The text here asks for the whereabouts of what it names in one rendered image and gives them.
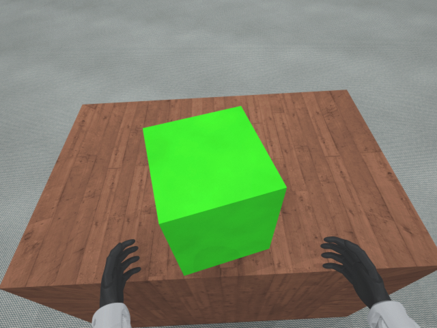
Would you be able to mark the robot right forearm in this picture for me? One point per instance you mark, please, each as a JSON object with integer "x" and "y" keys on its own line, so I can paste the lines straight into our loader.
{"x": 389, "y": 314}

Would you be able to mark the pedestal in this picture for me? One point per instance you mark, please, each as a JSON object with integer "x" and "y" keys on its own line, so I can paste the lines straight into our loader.
{"x": 339, "y": 183}

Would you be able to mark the robot left hand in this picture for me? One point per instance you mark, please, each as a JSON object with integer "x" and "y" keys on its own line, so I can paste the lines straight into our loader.
{"x": 113, "y": 279}

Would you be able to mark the carton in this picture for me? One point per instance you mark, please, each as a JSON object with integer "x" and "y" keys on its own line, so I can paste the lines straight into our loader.
{"x": 217, "y": 192}

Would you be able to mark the robot left forearm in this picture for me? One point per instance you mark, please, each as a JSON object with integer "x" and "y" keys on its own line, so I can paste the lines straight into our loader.
{"x": 113, "y": 315}

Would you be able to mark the robot right hand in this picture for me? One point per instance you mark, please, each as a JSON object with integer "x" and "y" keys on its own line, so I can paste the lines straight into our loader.
{"x": 358, "y": 269}

